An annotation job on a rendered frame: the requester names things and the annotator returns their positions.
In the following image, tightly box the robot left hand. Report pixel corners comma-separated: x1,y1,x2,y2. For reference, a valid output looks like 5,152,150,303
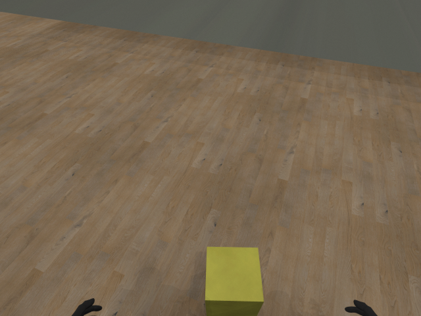
72,298,102,316

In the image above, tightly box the robot right hand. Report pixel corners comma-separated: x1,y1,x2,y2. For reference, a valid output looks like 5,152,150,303
345,300,377,316

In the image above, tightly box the carton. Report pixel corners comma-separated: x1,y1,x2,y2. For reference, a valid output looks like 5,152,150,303
205,247,264,316

